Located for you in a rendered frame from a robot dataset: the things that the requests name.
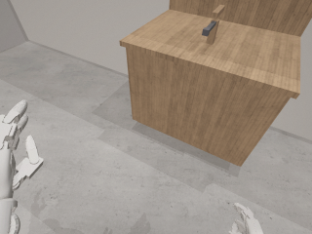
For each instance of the tap lever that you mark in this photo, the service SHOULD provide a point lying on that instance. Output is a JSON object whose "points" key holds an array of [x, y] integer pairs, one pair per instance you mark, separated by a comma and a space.
{"points": [[206, 30]]}

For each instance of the counter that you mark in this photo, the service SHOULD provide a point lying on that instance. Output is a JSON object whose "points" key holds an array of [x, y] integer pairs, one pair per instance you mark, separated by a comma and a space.
{"points": [[219, 93]]}

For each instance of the robot right hand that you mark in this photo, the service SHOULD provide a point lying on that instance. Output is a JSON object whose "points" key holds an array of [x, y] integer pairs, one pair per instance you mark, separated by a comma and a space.
{"points": [[251, 226]]}

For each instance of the robot left hand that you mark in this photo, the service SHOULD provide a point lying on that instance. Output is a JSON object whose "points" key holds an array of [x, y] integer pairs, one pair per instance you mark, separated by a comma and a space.
{"points": [[10, 129]]}

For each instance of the robot left forearm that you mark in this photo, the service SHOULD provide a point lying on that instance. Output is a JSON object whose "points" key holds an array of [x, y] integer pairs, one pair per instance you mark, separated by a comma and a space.
{"points": [[9, 221]]}

